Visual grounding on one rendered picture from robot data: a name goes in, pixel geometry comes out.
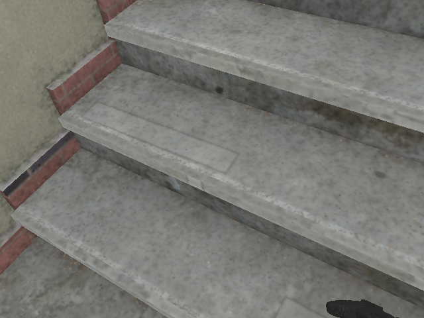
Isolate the right robot hand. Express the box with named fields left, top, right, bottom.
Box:
left=326, top=299, right=399, bottom=318

